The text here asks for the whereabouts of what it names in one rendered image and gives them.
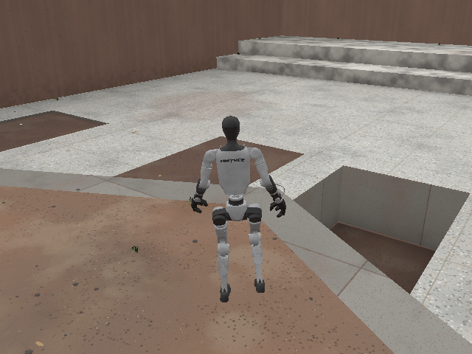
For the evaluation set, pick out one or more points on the robot right upper arm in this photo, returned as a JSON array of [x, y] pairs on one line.
[[262, 169]]

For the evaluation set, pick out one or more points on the robot right hand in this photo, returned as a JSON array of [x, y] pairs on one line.
[[281, 206]]

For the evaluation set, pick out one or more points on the right robot foot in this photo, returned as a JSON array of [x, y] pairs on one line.
[[260, 287]]

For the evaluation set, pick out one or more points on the robot left hand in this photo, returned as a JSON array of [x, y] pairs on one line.
[[194, 205]]

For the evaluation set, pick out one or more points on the robot left upper arm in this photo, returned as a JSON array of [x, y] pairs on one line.
[[206, 168]]

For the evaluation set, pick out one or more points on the robot right forearm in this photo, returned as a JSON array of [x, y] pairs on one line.
[[274, 192]]

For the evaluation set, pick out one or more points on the right robot thigh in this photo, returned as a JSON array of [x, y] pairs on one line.
[[254, 215]]

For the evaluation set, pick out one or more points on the robot left forearm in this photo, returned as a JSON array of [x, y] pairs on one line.
[[199, 192]]

